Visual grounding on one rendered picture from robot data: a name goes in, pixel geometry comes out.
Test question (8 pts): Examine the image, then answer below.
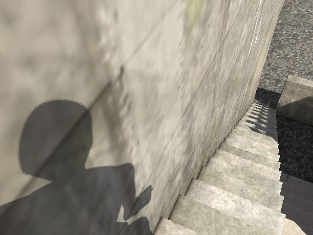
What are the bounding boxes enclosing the stairs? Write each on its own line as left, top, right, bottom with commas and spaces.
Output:
152, 103, 286, 235

